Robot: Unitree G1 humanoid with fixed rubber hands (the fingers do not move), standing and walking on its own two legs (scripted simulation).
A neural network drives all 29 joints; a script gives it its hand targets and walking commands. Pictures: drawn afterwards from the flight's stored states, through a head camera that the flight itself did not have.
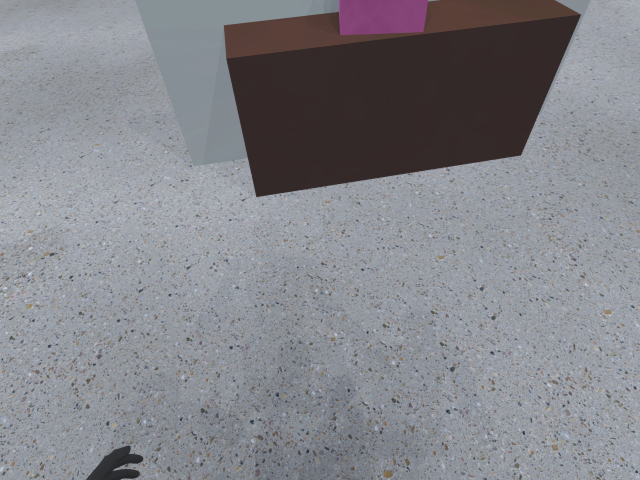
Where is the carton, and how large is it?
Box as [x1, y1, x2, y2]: [339, 0, 427, 34]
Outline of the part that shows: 339,0 340,34 423,31 427,0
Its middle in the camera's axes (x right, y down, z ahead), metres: +0.23 -0.94 +1.38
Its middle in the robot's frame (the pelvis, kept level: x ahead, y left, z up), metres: +1.68 -0.21 +0.04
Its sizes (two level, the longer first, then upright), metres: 0.304 0.212 0.273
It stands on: a pedestal, 0.64 m high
